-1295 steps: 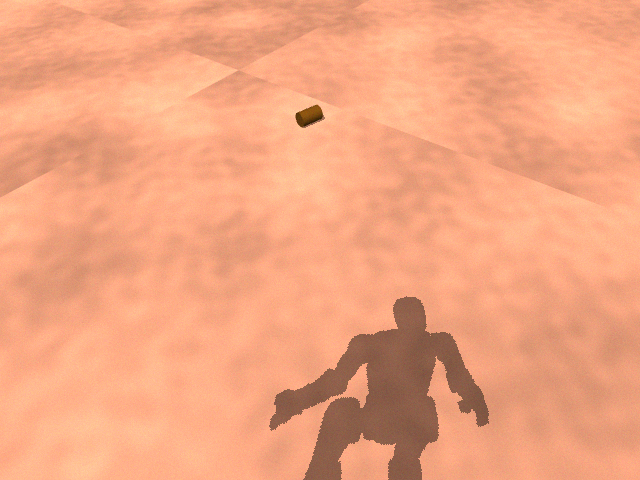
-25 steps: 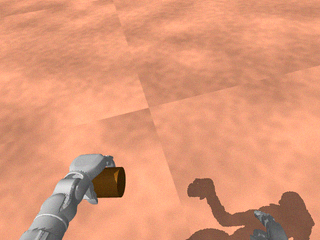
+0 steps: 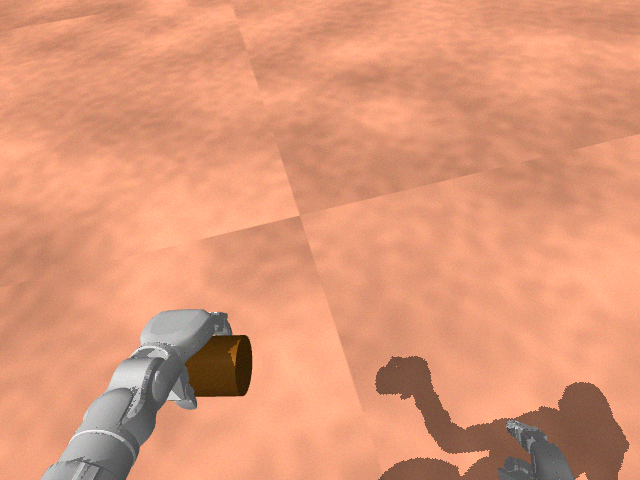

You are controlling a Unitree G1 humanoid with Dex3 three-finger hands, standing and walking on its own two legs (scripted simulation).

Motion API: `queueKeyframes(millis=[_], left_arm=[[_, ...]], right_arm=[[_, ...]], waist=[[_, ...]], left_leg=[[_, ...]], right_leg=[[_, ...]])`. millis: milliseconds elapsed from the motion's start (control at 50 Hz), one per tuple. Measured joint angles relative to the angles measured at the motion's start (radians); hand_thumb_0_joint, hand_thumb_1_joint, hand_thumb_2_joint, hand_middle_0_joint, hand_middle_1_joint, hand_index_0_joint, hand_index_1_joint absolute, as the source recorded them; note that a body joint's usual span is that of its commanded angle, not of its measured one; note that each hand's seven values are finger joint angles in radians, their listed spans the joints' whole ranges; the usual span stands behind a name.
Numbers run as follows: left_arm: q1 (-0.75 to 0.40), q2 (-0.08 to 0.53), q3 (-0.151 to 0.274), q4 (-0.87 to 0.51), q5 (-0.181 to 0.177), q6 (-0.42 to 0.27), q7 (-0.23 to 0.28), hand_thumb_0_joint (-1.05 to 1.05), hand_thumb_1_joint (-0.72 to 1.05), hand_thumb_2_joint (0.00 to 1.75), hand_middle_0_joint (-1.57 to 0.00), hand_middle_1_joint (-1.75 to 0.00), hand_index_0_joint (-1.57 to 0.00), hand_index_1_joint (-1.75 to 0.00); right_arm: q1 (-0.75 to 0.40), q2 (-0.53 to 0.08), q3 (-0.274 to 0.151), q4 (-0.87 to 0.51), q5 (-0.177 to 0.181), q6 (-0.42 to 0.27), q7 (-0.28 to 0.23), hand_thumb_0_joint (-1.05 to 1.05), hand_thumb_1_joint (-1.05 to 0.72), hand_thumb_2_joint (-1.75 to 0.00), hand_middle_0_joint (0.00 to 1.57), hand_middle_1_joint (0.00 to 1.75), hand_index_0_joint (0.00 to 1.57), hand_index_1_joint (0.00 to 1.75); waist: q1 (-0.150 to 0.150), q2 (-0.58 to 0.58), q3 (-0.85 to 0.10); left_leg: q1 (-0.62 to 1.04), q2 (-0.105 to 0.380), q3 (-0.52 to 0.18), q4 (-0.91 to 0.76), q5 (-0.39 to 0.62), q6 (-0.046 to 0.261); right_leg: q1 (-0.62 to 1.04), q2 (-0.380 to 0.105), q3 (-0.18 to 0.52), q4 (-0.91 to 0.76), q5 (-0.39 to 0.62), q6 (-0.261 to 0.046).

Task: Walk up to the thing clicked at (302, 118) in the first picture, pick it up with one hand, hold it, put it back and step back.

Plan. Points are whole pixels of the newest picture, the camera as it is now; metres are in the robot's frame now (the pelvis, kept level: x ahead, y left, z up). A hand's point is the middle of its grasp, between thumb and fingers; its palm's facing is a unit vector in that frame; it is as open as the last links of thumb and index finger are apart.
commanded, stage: hold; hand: left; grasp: from above
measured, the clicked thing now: (199, 365) +0.30 +0.21 -0.06
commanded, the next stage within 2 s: crouch in 0.18 s
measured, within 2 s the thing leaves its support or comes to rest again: neither
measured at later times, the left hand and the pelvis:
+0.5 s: hand (193, 367) +0.29 +0.22 -0.05, palm faces -0.47 -0.03 -0.88, open 11.0 cm; pelvis +0.00 +0.00 +0.00, yaw +0 degrees
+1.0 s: hand (239, 381) +0.36 +0.22 -0.28, palm faces -0.41 +0.08 -0.91, open 10.9 cm; pelvis -0.06 +0.01 -0.17, yaw +1 degrees
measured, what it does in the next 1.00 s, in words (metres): lowers itself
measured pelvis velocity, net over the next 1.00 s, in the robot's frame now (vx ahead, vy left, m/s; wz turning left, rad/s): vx -0.06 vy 0.01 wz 0.01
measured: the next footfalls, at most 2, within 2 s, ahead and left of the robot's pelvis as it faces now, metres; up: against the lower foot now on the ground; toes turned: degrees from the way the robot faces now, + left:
none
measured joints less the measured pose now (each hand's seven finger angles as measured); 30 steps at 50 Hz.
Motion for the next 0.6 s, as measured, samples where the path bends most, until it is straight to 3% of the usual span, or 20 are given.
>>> queueKeyframes(millis=[240,400,500,600], left_arm=[[0.007,-0.002,0.007,0.002,-0.008,-0.004,-0.007,0.0,-0.08,0.47,-0.63,-0.55,-0.63,-0.54],[0.005,-0.001,0.012,0.014,0.006,-0.014,0.006,0.0,-0.08,0.47,-0.62,-0.56,-0.63,-0.54],[-0.014,-0.007,0.012,0.082,0.021,-0.03,0.051,0.0,-0.09,0.47,-0.63,-0.55,-0.64,-0.54],[-0.076,-0.018,0.005,0.199,0.07,-0.062,0.141,0.0,-0.09,0.47,-0.63,-0.55,-0.64,-0.54]], right_arm=[[0.013,-0.004,-0.005,-0.009,0.004,0.018,0.002,0.01,-0.91,-0.9,0.2,0.3,0.2,0.3],[0.008,-0.004,-0.006,-0.013,0.002,0.025,0.002,0.01,-0.91,-0.9,0.2,0.3,0.2,0.3],[0.002,0.001,-0.005,-0.016,-0.003,0.029,0.006,0.01,-0.91,-0.9,0.2,0.3,0.2,0.3],[-0.005,0.002,-0.007,-0.016,-0.017,0.027,0.02,0.0,-0.91,-0.9,0.2,0.3,0.2,0.3]], waist=[[-0.008,0.002,-0.002],[-0.009,-0.001,0.0],[-0.02,-0.012,-0.004],[-0.031,-0.034,-0.018]], left_leg=[[0.013,0.001,0.0,-0.012,-0.001,0.0],[0.006,0.001,-0.002,-0.007,-0.003,-0.001],[-0.032,-0.001,-0.008,0.02,-0.01,-0.001],[-0.168,-0.001,-0.018,0.136,-0.047,-0.003]], right_leg=[[0.012,0.001,0.0,-0.011,-0.002,0.0],[0.006,0.001,-0.002,-0.006,-0.004,-0.001],[-0.03,-0.002,-0.007,0.022,-0.013,-0.001],[-0.158,-0.002,-0.016,0.128,-0.048,-0.003]])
